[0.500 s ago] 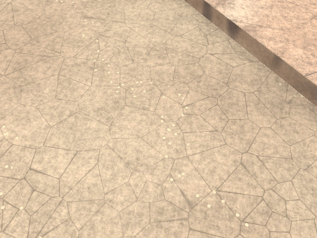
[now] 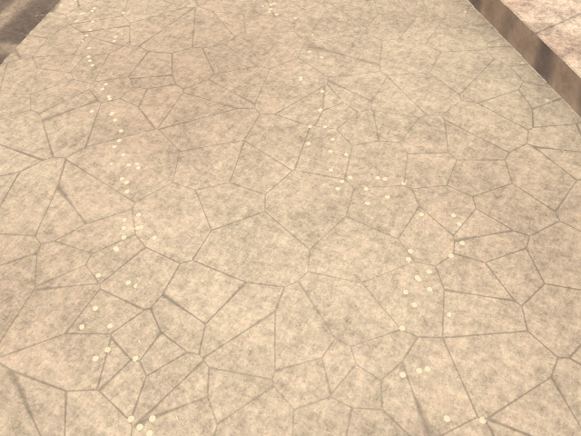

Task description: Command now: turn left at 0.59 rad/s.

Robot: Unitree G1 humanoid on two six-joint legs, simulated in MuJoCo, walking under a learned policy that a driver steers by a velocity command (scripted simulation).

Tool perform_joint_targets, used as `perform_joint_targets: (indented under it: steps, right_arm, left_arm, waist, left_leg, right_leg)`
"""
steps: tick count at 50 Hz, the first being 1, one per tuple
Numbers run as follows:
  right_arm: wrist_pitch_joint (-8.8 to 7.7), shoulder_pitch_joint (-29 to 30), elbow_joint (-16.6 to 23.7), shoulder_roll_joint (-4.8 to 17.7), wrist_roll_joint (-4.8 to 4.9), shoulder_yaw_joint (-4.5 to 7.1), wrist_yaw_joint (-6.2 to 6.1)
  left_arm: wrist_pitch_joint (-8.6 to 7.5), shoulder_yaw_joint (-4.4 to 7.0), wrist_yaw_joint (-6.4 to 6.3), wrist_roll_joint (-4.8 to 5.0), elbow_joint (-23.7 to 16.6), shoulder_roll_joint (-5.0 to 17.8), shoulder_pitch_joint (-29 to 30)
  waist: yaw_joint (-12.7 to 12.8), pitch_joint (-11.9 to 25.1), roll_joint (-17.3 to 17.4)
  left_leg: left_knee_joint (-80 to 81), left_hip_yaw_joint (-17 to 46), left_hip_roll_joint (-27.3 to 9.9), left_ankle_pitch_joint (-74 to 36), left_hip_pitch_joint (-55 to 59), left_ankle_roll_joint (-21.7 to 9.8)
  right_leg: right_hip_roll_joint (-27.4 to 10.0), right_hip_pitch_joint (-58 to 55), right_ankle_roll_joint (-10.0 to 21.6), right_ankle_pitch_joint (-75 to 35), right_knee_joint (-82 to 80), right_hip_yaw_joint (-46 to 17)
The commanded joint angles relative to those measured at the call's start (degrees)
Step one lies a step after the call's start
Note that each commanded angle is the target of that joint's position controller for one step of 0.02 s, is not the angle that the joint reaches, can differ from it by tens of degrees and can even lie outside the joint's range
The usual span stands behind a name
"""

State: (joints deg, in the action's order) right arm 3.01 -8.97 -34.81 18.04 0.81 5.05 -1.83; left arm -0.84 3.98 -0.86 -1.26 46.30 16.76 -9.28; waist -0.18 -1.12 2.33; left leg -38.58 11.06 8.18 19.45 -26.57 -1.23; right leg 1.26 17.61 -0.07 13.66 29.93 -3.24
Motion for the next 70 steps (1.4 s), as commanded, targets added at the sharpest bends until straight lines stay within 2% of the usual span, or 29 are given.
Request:
perform_joint_targets:
  steps: [1,3,6,12,15,16,17,18,19,21,24,27,30,34,35,36,37,38,42,52,55,57,58,59,60,61,63,66,70]
  right_arm:
    - [-1.35,-3.00,3.80,11.06,-0.29,3.67,0.49]
    - [-0.16,-5.31,1.54,8.17,-0.36,3.17,0.28]
    - [0.02,-1.69,3.14,4.39,0.30,1.62,0.50]
    - [-0.45,1.85,4.89,2.58,-0.16,-0.09,1.13]
    - [-0.51,-2.47,2.51,2.76,-0.15,0.15,1.39]
    - [-0.55,-3.20,2.05,3.41,-0.38,0.24,1.32]
    - [-0.51,-4.04,2.42,5.84,-0.62,0.56,0.86]
    - [-0.10,-3.43,3.42,9.68,-1.46,0.94,0.08]
    - [-0.91,-1.94,2.80,5.43,-2.59,-0.30,0.76]
    - [-2.49,1.69,1.93,2.79,-2.76,-1.13,1.33]
    - [-2.93,0.74,0.17,5.19,-1.42,-0.67,1.02]
    - [-2.60,-4.04,-1.82,7.73,-0.54,0.28,0.80]
    - [-3.57,-3.58,-2.35,6.78,0.17,0.16,0.75]
    - [-3.71,0.93,-2.04,5.28,0.57,-0.16,1.46]
    - [-4.04,1.98,-1.64,2.32,-0.01,-1.08,1.70]
    - [-4.71,3.24,0.01,-2.32,-0.78,-2.38,2.03]
    - [-5.65,4.60,2.32,1.69,0.77,-1.23,1.66]
    - [-6.43,3.49,1.39,4.96,1.75,-0.25,1.60]
    - [-7.47,1.99,-1.36,3.84,-0.09,0.06,2.46]
    - [-8.38,12.09,1.66,-0.80,0.05,-1.80,4.78]
    - [-8.56,7.55,0.43,2.78,-0.41,-0.57,4.90]
    - [-8.77,-4.28,-3.59,6.30,-1.36,0.90,3.91]
    - [-8.53,-10.36,-4.57,10.46,-2.95,1.42,3.15]
    - [-7.86,-10.12,-4.76,9.82,-3.08,0.53,3.19]
    - [-7.01,-9.52,-4.65,6.15,-1.70,0.02,3.43]
    - [-6.68,-3.75,-4.38,4.52,-0.69,-0.65,3.41]
    - [-6.44,3.42,-4.62,1.05,-0.88,-1.93,3.26]
    - [-6.60,7.51,-6.18,1.68,-2.70,-1.61,3.30]
    - [-5.99,7.85,-8.10,3.79,-2.23,-1.09,2.08]
  left_arm:
    - [-0.64,2.03,-0.86,-1.24,-6.19,8.58,4.09]
    - [-0.45,1.38,-1.33,0.72,-6.92,6.37,5.96]
    - [0.39,1.20,-1.55,0.65,-6.21,6.74,1.67]
    - [1.17,2.23,-0.65,1.48,-5.65,10.23,-0.38]
    - [1.23,1.73,-0.20,2.76,-4.88,9.73,0.18]
    - [0.91,1.18,-0.08,3.02,-3.73,8.34,-2.01]
    - [0.22,0.28,0.32,1.51,-3.32,6.02,-4.17]
    - [-0.72,-1.15,1.16,-1.38,-4.20,2.24,-5.51]
    - [-0.67,-0.94,0.63,-0.25,-5.38,3.52,-0.95]
    - [-0.03,-0.28,0.12,0.77,-4.71,5.59,1.23]
    - [0.68,-0.28,0.06,0.54,-3.05,5.46,-1.25]
    - [-0.40,0.22,0.71,2.31,-4.20,6.70,1.78]
    - [-2.20,-0.02,1.47,2.74,-4.33,5.48,2.01]
    - [-3.59,0.22,2.43,2.05,1.06,4.53,-9.06]
    - [-3.65,0.53,2.19,2.12,2.32,5.56,-13.74]
    - [-3.80,1.30,1.60,1.97,2.52,10.27,-18.41]
    - [-4.28,2.44,2.15,1.12,2.19,14.84,-19.25]
    - [-4.81,1.38,1.94,1.02,0.70,11.25,-15.19]
    - [-4.94,-0.13,1.52,1.17,-0.94,7.39,-10.99]
    - [-2.54,-0.25,0.02,1.49,1.85,8.60,-16.75]
    - [-2.19,0.29,-0.20,1.99,1.57,9.26,-13.95]
    - [-1.91,0.31,-0.34,2.00,0.92,8.80,-12.42]
    - [-2.19,-0.79,-0.31,0.13,-0.61,5.61,-15.43]
    - [-2.26,-2.78,0.40,0.34,1.23,-0.33,-25.94]
    - [-1.99,-1.03,0.68,2.17,3.23,6.31,-24.01]
    - [-1.45,-0.35,0.56,3.24,1.12,8.05,-17.17]
    - [0.19,-0.29,-0.69,1.84,0.08,6.26,-11.99]
    - [2.03,-0.91,-1.66,1.10,0.78,2.84,-14.88]
    - [2.55,-0.93,-1.69,1.05,0.27,3.85,-12.13]
  waist:
    - [-2.03,4.06,-11.83]
    - [-2.09,2.85,-9.36]
    - [0.64,2.18,-10.12]
    - [3.11,4.78,-14.35]
    - [0.71,4.46,-13.10]
    - [0.34,4.34,-11.40]
    - [1.20,7.62,-5.68]
    - [3.61,9.68,9.19]
    - [0.72,9.50,10.97]
    - [0.91,5.69,8.07]
    - [0.47,4.70,7.75]
    - [-2.69,-2.10,8.31]
    - [-1.94,-3.56,6.43]
    - [4.35,0.72,2.71]
    - [6.09,1.47,-0.15]
    - [6.81,2.49,-12.62]
    - [7.06,-0.52,-18.87]
    - [5.34,-4.15,-11.98]
    - [3.09,-4.31,-7.78]
    - [5.30,-4.06,-8.21]
    - [1.12,-0.74,-9.90]
    - [-5.10,6.93,-7.47]
    - [-4.98,16.31,1.51]
    - [-0.35,26.83,13.37]
    - [-2.96,27.66,7.21]
    - [-2.12,17.09,4.99]
    - [0.76,7.47,0.62]
    - [4.10,5.32,4.69]
    - [3.00,7.21,4.35]
  left_leg:
    - [-24.83,-1.18,-3.02,10.69,-8.50,2.43]
    - [-31.13,-2.84,-3.74,4.83,-10.34,4.48]
    - [-27.79,-5.85,-4.32,2.82,-10.30,6.15]
    - [-4.92,-10.89,-7.31,5.79,2.68,5.88]
    - [13.59,-13.10,-6.28,-6.44,12.41,3.17]
    - [20.85,-11.85,-6.71,-13.30,18.16,1.45]
    - [19.79,-4.41,-12.77,-24.82,27.21,-0.27]
    - [15.03,6.31,-23.78,-45.11,32.41,-5.77]
    - [16.92,8.18,-26.52,-37.07,23.71,-12.96]
    - [18.38,4.35,-21.10,-26.75,20.79,-10.50]
    - [20.76,3.84,-19.34,-11.85,18.13,-9.40]
    - [27.06,11.82,-22.57,15.64,17.36,-11.62]
    - [28.10,12.16,-23.23,13.74,18.36,-11.87]
    - [21.31,2.54,-16.92,8.18,6.79,-8.50]
    - [14.21,-0.56,-14.18,7.80,1.41,-6.09]
    - [-4.25,-8.95,-7.47,8.85,-8.12,-1.28]
    - [-16.33,-9.08,-5.24,16.24,-18.44,-0.38]
    - [-22.96,-5.24,-9.43,11.82,-22.30,-0.98]
    - [-20.88,-7.29,-13.85,-6.54,-21.11,-0.93]
    - [6.14,-13.76,-8.91,-25.39,-4.38,1.61]
    - [9.39,-12.03,-7.58,-22.49,0.99,-1.55]
    - [13.84,-12.59,-7.41,-31.83,17.56,-4.55]
    - [6.66,-1.57,-19.10,-55.47,37.21,-8.94]
    - [7.71,17.56,-33.63,-63.06,49.94,-20.34]
    - [12.51,18.67,-30.85,-48.58,43.86,-19.72]
    - [15.50,11.63,-27.93,-38.87,35.55,-16.96]
    - [20.66,4.38,-23.11,-27.89,18.97,-13.26]
    - [24.56,-2.55,-19.13,-23.46,5.32,-12.23]
    - [25.55,-3.99,-20.30,-7.79,4.65,-11.73]
  right_leg:
    - [-22.32,-6.09,14.04,-15.82,-13.29,-19.86]
    - [-16.68,-8.17,10.13,-16.14,-11.44,-10.95]
    - [-14.32,-10.60,11.55,-20.66,-11.37,-5.79]
    - [-16.29,-12.15,12.79,-24.61,-9.46,-4.25]
    - [-15.42,-9.97,11.00,-24.15,-6.06,-3.76]
    - [-14.24,-7.22,8.20,-21.14,-4.91,-2.94]
    - [-11.58,-2.30,3.60,-12.60,-1.07,-0.45]
    - [-6.23,5.92,-1.42,9.53,6.91,4.74]
    - [-5.58,4.83,-3.31,17.67,7.96,2.85]
    - [-5.63,4.21,-4.13,13.30,8.68,2.37]
    - [-4.12,1.78,-4.58,9.19,9.74,4.05]
    - [-3.92,10.94,-1.45,14.75,15.93,4.25]
    - [-4.88,11.37,1.98,14.54,11.34,3.43]
    - [-0.63,-12.84,3.29,-0.94,-2.86,7.61]
    - [-3.99,-19.24,4.19,1.70,-4.78,2.66]
    - [-15.89,-24.86,8.50,11.55,-13.35,-15.39]
    - [-25.12,-22.99,16.77,23.31,-21.00,-34.84]
    - [-24.81,-21.12,17.10,28.97,-21.75,-34.27]
    - [-16.21,-19.68,10.80,8.35,-22.54,-15.83]
    - [-11.51,-14.38,8.90,-29.07,-18.80,1.38]
    - [-13.24,-18.87,7.17,-38.39,-12.03,0.01]
    - [-9.26,-16.82,4.06,-42.49,3.18,2.20]
    - [-5.52,-3.65,1.62,-21.38,19.22,2.88]
    - [2.39,9.18,-1.62,26.58,38.19,-0.57]
    - [1.00,9.55,-1.93,26.38,43.05,-6.60]
    - [-1.69,13.88,-2.12,23.34,43.15,-3.72]
    - [-5.53,10.94,-3.09,16.55,35.82,-1.83]
    - [-5.66,-1.17,-3.92,13.91,23.07,0.60]
    - [-5.61,-6.84,-2.49,2.69,11.63,2.28]
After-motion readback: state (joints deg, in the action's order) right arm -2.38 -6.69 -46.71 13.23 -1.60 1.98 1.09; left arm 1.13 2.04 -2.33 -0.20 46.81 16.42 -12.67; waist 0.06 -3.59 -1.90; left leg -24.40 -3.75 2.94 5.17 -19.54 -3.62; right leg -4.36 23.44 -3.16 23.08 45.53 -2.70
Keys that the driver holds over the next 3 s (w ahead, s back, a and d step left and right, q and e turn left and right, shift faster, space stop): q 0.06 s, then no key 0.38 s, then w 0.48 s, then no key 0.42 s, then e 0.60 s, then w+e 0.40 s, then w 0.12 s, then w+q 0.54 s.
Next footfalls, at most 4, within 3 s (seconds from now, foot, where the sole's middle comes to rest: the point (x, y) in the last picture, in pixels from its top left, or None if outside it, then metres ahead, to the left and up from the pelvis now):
0.34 left None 0.02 0.14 -0.77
0.70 right None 0.08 -0.09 -0.77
1.14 left None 0.37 0.18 -0.77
1.50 right None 0.36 -0.05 -0.77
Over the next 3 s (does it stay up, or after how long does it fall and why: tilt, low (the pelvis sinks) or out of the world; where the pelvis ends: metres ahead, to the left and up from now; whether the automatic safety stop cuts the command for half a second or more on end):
stays up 0.69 -0.13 -0.01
